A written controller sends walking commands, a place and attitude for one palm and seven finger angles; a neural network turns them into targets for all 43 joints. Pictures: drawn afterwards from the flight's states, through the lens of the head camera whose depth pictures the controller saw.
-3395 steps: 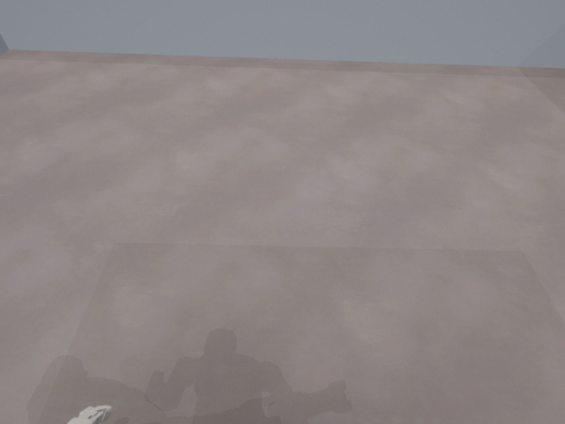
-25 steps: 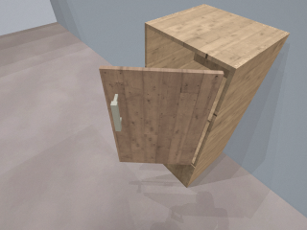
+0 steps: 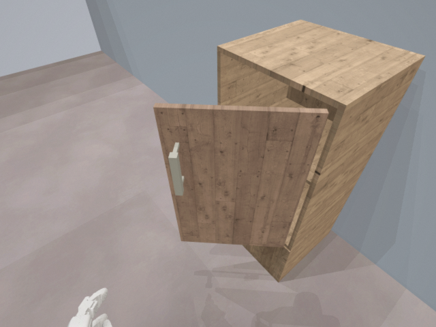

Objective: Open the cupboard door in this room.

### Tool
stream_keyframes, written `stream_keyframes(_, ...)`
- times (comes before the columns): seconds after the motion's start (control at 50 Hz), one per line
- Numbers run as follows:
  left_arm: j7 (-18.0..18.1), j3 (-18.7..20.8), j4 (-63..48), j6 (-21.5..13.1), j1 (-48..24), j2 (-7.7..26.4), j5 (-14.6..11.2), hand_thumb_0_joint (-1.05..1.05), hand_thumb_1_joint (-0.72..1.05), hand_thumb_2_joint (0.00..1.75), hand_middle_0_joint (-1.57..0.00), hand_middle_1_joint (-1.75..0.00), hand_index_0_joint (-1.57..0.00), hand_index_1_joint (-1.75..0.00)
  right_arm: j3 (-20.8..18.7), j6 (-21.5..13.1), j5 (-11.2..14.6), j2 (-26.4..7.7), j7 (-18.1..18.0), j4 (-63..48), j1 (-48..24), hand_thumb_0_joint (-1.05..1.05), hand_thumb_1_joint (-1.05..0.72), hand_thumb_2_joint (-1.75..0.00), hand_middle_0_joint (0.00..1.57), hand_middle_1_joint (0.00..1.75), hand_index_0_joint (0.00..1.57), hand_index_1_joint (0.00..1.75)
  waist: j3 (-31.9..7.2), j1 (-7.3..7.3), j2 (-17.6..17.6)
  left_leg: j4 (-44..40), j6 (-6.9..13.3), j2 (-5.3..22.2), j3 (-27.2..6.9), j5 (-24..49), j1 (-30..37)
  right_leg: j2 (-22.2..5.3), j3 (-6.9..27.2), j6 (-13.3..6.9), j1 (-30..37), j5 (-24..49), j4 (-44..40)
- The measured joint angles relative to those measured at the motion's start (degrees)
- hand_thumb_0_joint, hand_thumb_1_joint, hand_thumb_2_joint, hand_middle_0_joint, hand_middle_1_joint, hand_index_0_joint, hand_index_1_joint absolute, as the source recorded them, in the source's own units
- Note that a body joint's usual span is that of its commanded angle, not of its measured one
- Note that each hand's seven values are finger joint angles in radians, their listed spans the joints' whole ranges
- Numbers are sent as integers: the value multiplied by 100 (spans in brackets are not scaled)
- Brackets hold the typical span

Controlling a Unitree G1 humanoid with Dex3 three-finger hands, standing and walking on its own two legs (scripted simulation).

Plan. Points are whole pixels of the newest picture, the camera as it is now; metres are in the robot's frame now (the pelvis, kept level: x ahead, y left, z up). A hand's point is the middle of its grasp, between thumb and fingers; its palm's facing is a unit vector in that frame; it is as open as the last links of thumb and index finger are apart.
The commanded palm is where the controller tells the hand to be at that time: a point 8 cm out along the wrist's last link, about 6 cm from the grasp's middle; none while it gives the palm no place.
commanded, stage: raise the hand with hooked fingers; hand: left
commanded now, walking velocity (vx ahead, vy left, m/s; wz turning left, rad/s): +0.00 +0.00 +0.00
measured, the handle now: (178, 169) +0.50 +0.13 -0.01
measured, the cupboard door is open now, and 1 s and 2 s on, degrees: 47 47 47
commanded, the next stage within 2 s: move the hooked fingers beside the handle in 1.94 s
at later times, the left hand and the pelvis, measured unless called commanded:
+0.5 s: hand (124, 310) +0.17 +0.17 -0.02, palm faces +0.08 -0.99 -0.13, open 10.0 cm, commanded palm +0.15 +0.23 -0.03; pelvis -0.01 -0.05 -0.09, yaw +3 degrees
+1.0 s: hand (109, 283) +0.22 +0.22 -0.03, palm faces -0.05 -1.00 -0.05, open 13.0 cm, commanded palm +0.20 +0.28 -0.01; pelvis -0.02 -0.02 -0.07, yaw +1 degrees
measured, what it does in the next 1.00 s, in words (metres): lowers itself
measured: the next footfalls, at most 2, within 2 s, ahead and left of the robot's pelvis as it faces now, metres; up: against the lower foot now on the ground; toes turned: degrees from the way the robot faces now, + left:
none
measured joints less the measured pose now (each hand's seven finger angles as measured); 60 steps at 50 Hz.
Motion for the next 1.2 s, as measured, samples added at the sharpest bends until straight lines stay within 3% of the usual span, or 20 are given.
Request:
stream_keyframes(0.04,-118,-6,-461,-478,-325,-108,-52,4,89,87,-20,-35,-20,-34,-56,-191,-48,-262,34,-315,-176,3,-93,-90,20,30,20,30,-134,-96,199,423,11,37,-96,-183,-328,11,-107,84,-186,-111,184)
stream_keyframes(0.08,-412,75,-625,-1166,-687,-226,-114,3,84,86,-20,-37,-20,-36,-136,-268,-114,-373,115,-656,-452,3,-92,-90,20,30,20,30,-322,-156,197,871,-35,78,-93,-366,-815,33,-120,65,-642,-272,554)
stream_keyframes(0.16,-1581,355,-662,-2597,-914,-397,-363,1,75,82,-20,-42,-21,-41,-311,-189,-218,-298,375,-1459,-1002,2,-92,-90,20,30,20,30,-495,-163,-213,1788,-119,244,12,-756,-1733,173,-47,-58,-1606,-586,1431)
stream_keyframes(0.2,-2104,500,-582,-3064,-730,-360,-337,1,69,80,-21,-45,-22,-44,-388,-89,-240,-299,474,-1887,-1210,2,-91,-90,20,30,20,30,-493,-158,-375,2231,-162,325,-5,-960,-2115,236,-80,-136,-1977,-759,1826)
stream_keyframes(0.26,-2426,705,-537,-3117,-234,-153,-321,0,62,78,-22,-49,-23,-48,-503,102,-226,-357,499,-2389,-1425,2,-91,-90,20,30,20,30,-497,-22,-524,2821,-227,407,-61,-1233,-2664,290,-154,-221,-2510,-1007,2370)
stream_keyframes(0.34,-2356,1076,-866,-3057,386,89,-539,1,52,74,-23,-55,-24,-54,-564,172,-235,-425,410,-2621,-1576,1,-91,-90,20,30,20,30,-491,251,-458,3457,-319,482,-294,-1498,-3288,324,-400,-315,-3008,-1247,2844)
stream_keyframes(0.4,-2356,1325,-1358,-3416,497,191,-804,1,45,71,-23,-60,-24,-59,-450,100,-236,-405,315,-2450,-1654,1,-91,-90,20,30,20,30,-499,415,-256,3814,-372,506,-534,-1621,-3645,327,-643,-367,-3221,-1357,3038)
stream_keyframes(0.46,-2708,1346,-1644,-3708,73,217,-1037,1,38,68,-23,-64,-24,-63,-211,-6,-206,-347,244,-2183,-1730,1,-91,-90,20,30,20,30,-479,493,4,4086,-400,511,-709,-1684,-3934,320,-820,-396,-3402,-1407,3181)
stream_keyframes(0.52,-3288,1263,-1461,-3481,-659,344,-1081,1,30,65,-23,-69,-24,-68,29,-22,-120,-166,174,-1982,-1732,1,-91,-90,20,30,20,30,-455,447,151,4200,-423,522,-727,-1685,-4135,324,-841,-411,-3595,-1399,3274)
stream_keyframes(0.58,-3749,1295,-1041,-2614,-1227,579,-1094,0,23,62,-24,-73,-25,-72,185,125,-37,28,131,-1933,-1583,1,-91,-90,21,30,20,30,-389,268,190,4090,-429,536,-625,-1625,-4118,338,-743,-409,-3643,-1333,3226)
stream_keyframes(0.62,-3796,1420,-912,-2041,-1310,675,-1186,0,19,60,-25,-76,-25,-75,204,249,-13,99,118,-1967,-1391,2,-90,-90,21,30,20,30,-351,110,192,3895,-412,537,-540,-1556,-3969,348,-656,-388,-3543,-1266,3086)
stream_keyframes(0.66,-3625,1624,-962,-1756,-1172,670,-1316,0,14,58,-25,-79,-26,-78,144,308,-10,111,114,-1991,-1147,2,-90,-90,21,30,21,30,-369,-4,187,3657,-387,545,-458,-1482,-3774,368,-569,-351,-3390,-1188,2888)
stream_keyframes(0.7,-3337,1833,-1122,-1797,-933,592,-1422,0,10,56,-26,-82,-26,-81,22,300,-16,78,109,-1965,-903,2,-90,-90,21,30,21,30,-433,-56,161,3418,-364,544,-387,-1408,-3584,381,-492,-318,-3234,-1114,2685)
stream_keyframes(0.76,-3069,2060,-1187,-2184,-745,508,-1442,0,3,53,-26,-87,-27,-86,-158,266,-40,-78,91,-1875,-645,2,-90,-90,21,30,20,30,-531,-38,116,3202,-324,515,-346,-1326,-3431,365,-444,-280,-3088,-1040,2487)
stream_keyframes(0.86,-3306,2027,-574,-2592,-1021,628,-1350,0,-9,48,-27,-94,-27,-93,-255,163,-16,-477,40,-1798,-635,2,-91,-90,20,30,20,30,-499,-1,81,3334,-235,450,-384,-1325,-3591,296,-483,-218,-3184,-1028,2543)
stream_keyframes(0.96,-3641,1788,-425,-2461,-1286,760,-1252,-1,-21,43,-27,-102,-28,-101,-226,11,-10,-600,-35,-1888,-814,2,-91,-90,20,30,20,30,-352,-4,-8,3406,-156,453,-365,-1338,-3572,302,-467,-157,-3126,-972,2517)
stream_keyframes(1.08,-3382,1950,-671,-2514,-1567,895,-1330,-1,-35,37,-29,-111,-29,-110,-65,-8,-64,-406,32,-2049,-909,2,-91,-90,20,30,20,30,-421,-9,-39,3219,-96,420,-358,-1290,-3279,281,-451,-76,-2793,-892,2270)
stream_keyframes(1.2,-3512,2097,21,-1924,-2021,1116,-1280,-1,-44,33,-29,-117,-30,-116,178,157,-28,-309,79,-2245,-909,1,-90,-90,20,30,20,30,-485,65,77,3055,-11,350,-332,-1222,-3151,222,-420,12,-2645,-821,2088)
